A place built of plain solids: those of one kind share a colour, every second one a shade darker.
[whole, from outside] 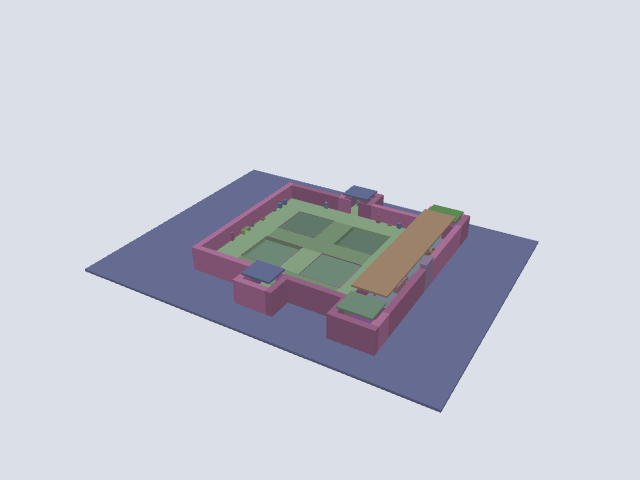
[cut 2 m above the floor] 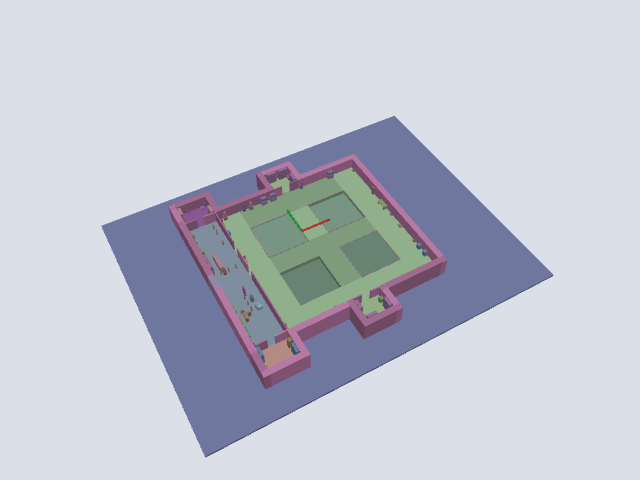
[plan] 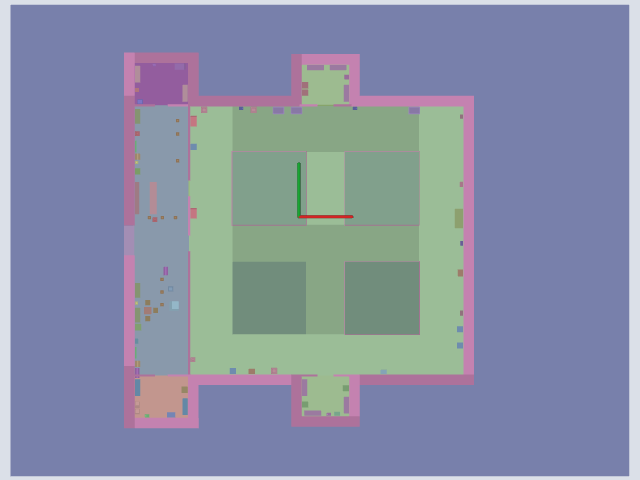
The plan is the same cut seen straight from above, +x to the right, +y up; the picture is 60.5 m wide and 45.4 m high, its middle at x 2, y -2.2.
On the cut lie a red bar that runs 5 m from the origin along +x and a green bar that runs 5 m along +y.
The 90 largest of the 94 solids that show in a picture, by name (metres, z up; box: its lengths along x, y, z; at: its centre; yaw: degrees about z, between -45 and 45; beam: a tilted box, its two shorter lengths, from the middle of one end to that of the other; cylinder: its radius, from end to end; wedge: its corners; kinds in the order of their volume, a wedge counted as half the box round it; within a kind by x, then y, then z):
{
 "ground_under_all_1": {"box": [58.53, 44.61, 0.4], "at": [1.98, -2.24, -1.58]},
 "wall_1": {"box": [1.0, 5.9, 4.04], "at": [-16.03, -17.07, 0.59]},
 "wall_2": {"box": [1.0, 12.28, 4.04], "at": [-16.03, -9.78, 0.59]},
 "wall_3": {"box": [1.0, 12.28, 4.04], "at": [-16.03, 5.3, 0.59]},
 "wall_4": {"box": [1.0, 5.9, 4.04], "at": [-16.03, 12.59, 0.59]},
 "wall_5": {"box": [2.13, 0.2, 4.04], "at": [-14.67, -15.02, 0.59]},
 "wall_6": {"box": [2.13, 0.2, 4.04], "at": [-14.67, 10.54, 0.59]},
 "wall_7": {"box": [7.05, 1.0, 4.04], "at": [-13.01, -19.52, 0.59]},
 "wall_8": {"box": [7.05, 1.0, 4.04], "at": [-13.01, 15.04, 0.59]},
 "wall_9": {"box": [2.13, 0.2, 4.04], "at": [-11.34, -15.02, 0.59]},
 "wall_10": {"box": [2.13, 0.2, 4.04], "at": [-11.34, 10.54, 0.59]},
 "wall_11": {"box": [0.2, 11.85, 4.04], "at": [-10.38, -9.19, 0.59]},
 "wall_12": {"box": [0.2, 3.7, 4.04], "at": [-10.38, 0.09, 0.59]},
 "wall_13": {"box": [0.2, 7.2, 4.04], "at": [-10.38, 7.04, 0.59]},
 "wall_14": {"box": [1.0, 5.1, 4.04], "at": [-9.98, -17.46, 0.59]},
 "wall_15": {"box": [1.0, 5.1, 4.04], "at": [-9.98, 12.98, 0.59]},
 "wall_16": {"box": [10.66, 1.0, 4.04], "at": [-5.15, -15.42, 0.59]},
 "wall_17": {"box": [10.66, 1.0, 4.04], "at": [-5.15, 10.94, 0.59]},
 "wall_18": {"box": [1.0, 4.95, 4.04], "at": [-0.23, -17.39, 0.59]},
 "wall_19": {"box": [1.0, 4.95, 4.04], "at": [-0.23, 12.91, 0.59]},
 "wall_20": {"box": [1.7, 0.2, 4.04], "at": [0.92, -15.02, 0.59]},
 "wall_21": {"box": [1.6, 0.2, 4.04], "at": [0.97, 10.54, 0.59]},
 "wall_22": {"box": [6.5, 1.0, 4.04], "at": [2.52, -19.37, 0.59]},
 "wall_23": {"box": [6.5, 1.0, 4.04], "at": [2.52, 14.89, 0.59]},
 "wall_24": {"box": [1.6, 0.2, 4.04], "at": [4.07, -15.02, 0.59]},
 "wall_25": {"box": [1.7, 0.2, 4.04], "at": [4.12, -15.02, 0.59]},
 "wall_26": {"box": [1.7, 0.2, 4.04], "at": [4.12, 10.54, 0.59]},
 "wall_27": {"box": [1.0, 4.95, 4.04], "at": [5.27, -17.39, 0.59]},
 "wall_28": {"box": [1.0, 4.95, 4.04], "at": [5.27, 12.91, 0.59]},
 "wall_29": {"box": [11.71, 1.0, 4.04], "at": [10.72, -15.42, 0.59]},
 "wall_30": {"box": [11.71, 1.0, 4.04], "at": [10.72, 10.94, 0.59]},
 "wall_31": {"box": [1.0, 27.35, 4.04], "at": [16.07, -2.24, 0.59]},
 "floor_gang_1": {"box": [4.1, 25.55, 1.43], "at": [-8.33, -2.24, -0.71]},
 "floor_gang_2": {"box": [3.7, 6.85, 1.43], "at": [2.52, -7.69, -0.71]},
 "floor_gang_3": {"box": [3.7, 6.9, 1.43], "at": [2.52, 2.69, -0.71]},
 "floor_gang_4": {"box": [17.65, 3.9, 1.43], "at": [2.54, -13.06, -0.71]},
 "floor_gang_5": {"box": [17.65, 3.5, 1.43], "at": [2.54, -2.52, -0.71]},
 "floor_gang_6": {"box": [17.65, 4.4, 1.43], "at": [2.54, 8.34, -0.71]},
 "floor_gang_7": {"box": [4.3, 25.55, 1.43], "at": [13.52, -2.24, -0.71]},
 "step_tier_1": {"box": [6.95, 6.85, 0.68], "at": [-2.81, -7.69, -1.09]},
 "step_tier_2": {"box": [6.95, 6.9, 1.32], "at": [-2.81, 2.69, -0.77]},
 "step_tier_3": {"box": [7.0, 6.85, 1.43], "at": [7.87, -7.69, -0.71]},
 "step_tier_4": {"box": [7.0, 6.9, 0.81], "at": [7.87, 2.69, -1.02]},
 "floor_foyer_1": {"box": [5.25, 25.55, 1.43], "at": [-13.01, -2.24, -0.71]},
 "floor_side_1": {"box": [4.7, 3.95, 1.43], "at": [2.52, -16.99, -0.71]},
 "floor_side_2": {"box": [4.7, 3.95, 1.43], "at": [2.52, 12.51, -0.71]},
 "ceil_foyer_1": {"box": [5.25, 25.55, 0.3], "at": [-13.01, -2.24, 4.35]},
 "floor_cloaks_1": {"box": [5.25, 4.1, 1.43], "at": [-13.01, 12.59, -0.71]},
 "floor_store_1": {"box": [5.25, 4.1, 1.43], "at": [-13.01, -17.07, -0.71]},
 "door_leaf_1": {"box": [0.97, 2.8, 4.7], "at": [-16.05, -2.24, 0.92]},
 "ceil_side_1": {"box": [4.7, 3.95, 0.3], "at": [2.52, -16.99, 3.4]},
 "ceil_side_2": {"box": [4.7, 3.95, 0.3], "at": [2.52, 12.51, 3.4]},
 "shelves_side_1": {"box": [0.5, 1.6, 2.0], "at": [0.55, -16.16, 1.0]},
 "shelves_side_2": {"box": [1.6, 0.5, 2.0], "at": [1.32, -18.59, 1.0]},
 "shelves_side_3": {"box": [1.6, 0.5, 2.0], "at": [1.57, 14.11, 1.0]},
 "shelves_side_4": {"box": [1.6, 0.5, 2.0], "at": [3.72, 14.11, 1.0]},
 "shelves_side_5": {"box": [0.5, 1.6, 2.0], "at": [4.49, -17.82, 1.0]},
 "shelves_side_6": {"box": [0.5, 1.6, 2.0], "at": [4.49, 11.69, 1.0]},
 "ceil_cloaks_1": {"box": [5.25, 4.1, 0.3], "at": [-13.01, 12.59, 3.4]},
 "ceil_store_1": {"box": [5.25, 4.1, 0.3], "at": [-13.01, -17.07, 3.4]},
 "bar_foyer_1": {"box": [0.4, 3.05, 2.1], "at": [-15.3, 1.76, 1.05]},
 "bar_foyer_2": {"box": [0.65, 3.05, 1.1], "at": [-13.78, 1.76, 0.55]},
 "shelves_cloaks_1": {"box": [0.5, 1.6, 2.0], "at": [-15.25, 13.48, 1.0]},
 "shelves_cloaks_2": {"box": [0.5, 1.6, 2.0], "at": [-10.76, 11.69, 1.0]},
 "shelves_store_1": {"box": [0.5, 1.6, 2.0], "at": [-15.25, -16.16, 1.0]},
 "shelves_store_2": {"box": [0.5, 1.6, 2.0], "at": [-10.76, -17.96, 1.0]},
 "cart_1": {"box": [0.98, 0.58, 0.58], "at": [-1.93, 10.05, 1.21]},
 "cart_2": {"box": [0.98, 0.58, 0.58], "at": [-0.22, 10.05, 1.21]},
 "cart_3": {"box": [0.98, 0.58, 0.58], "at": [10.92, 10.05, 1.21]},
 "bench_foyer_1": {"box": [0.5, 1.4, 0.46], "at": [-15.25, -9.31, 0.22]},
 "bench_foyer_2": {"box": [0.5, 1.4, 0.46], "at": [-15.25, -6.96, 0.22]},
 "bench_foyer_3": {"box": [0.5, 1.4, 0.46], "at": [-15.25, 9.48, 0.22]},
 "fridge_store_1": {"box": [0.6, 0.6, 1.8], "at": [-10.81, -16.36, 0.9]},
 "barrel_side_1": {"box": [0.58, 0.58, 0.89], "at": [0.59, -17.75, 0.44]},
 "kerb_1": {"box": [6.95, 0.08, 0.07], "at": [-2.81, -0.81, 0.03]},
 "kerb_2": {"box": [6.95, 0.08, 0.06], "at": [-2.81, 6.17, 0.02]},
 "kerb_3": {"box": [0.09, 7.06, 0.045], "at": [0.71, 2.69, 0.02]},
 "kerb_4": {"box": [7.0, 0.07, 0.045], "at": [7.87, -11.15, 0.02]},
 "kerb_5": {"box": [7.0, 0.09, 0.07], "at": [7.87, -0.81, 0.03]},
 "kerb_6": {"box": [7.0, 0.08, 0.07], "at": [7.87, 6.17, 0.03]},
 "kerb_7": {"box": [0.05, 7.07, 0.06], "at": [11.39, 2.68, 0.02]},
 "kerb_8": {"box": [0.08, 6.97, 0.06], "at": [11.41, -7.7, 0.02]},
 "armchair_foyer_1": {"box": [0.86, 0.9, 0.33], "at": [-11.8, -8.45, 0.27]},
 "case_store_1": {"box": [0.8, 0.5, 0.41], "at": [-12.08, -18.73, 0.29]},
 "heap_1": {"box": [0.5, 0.67, 0.23], "at": [15.29, -5.32, 0.11]},
 "trolley_1": {"box": [0.6, 1.0, 0.06], "at": [-9.95, 0.33, 0.2]},
 "trolley_2": {"box": [0.6, 1.0, 0.06], "at": [-9.95, 9.04, 0.2]},
 "trestle_1": {"box": [0.8, 1.85, 0.04], "at": [15.13, -0.17, 0.73]},
 "trolley_cloaks_1": {"box": [1.0, 0.6, 0.06], "at": [-11.23, 14.21, 0.2]},
 "cafe_table_foyer_1": {"box": [0.7, 0.7, 0.04], "at": [-14.29, -8.88, 0.72]}
}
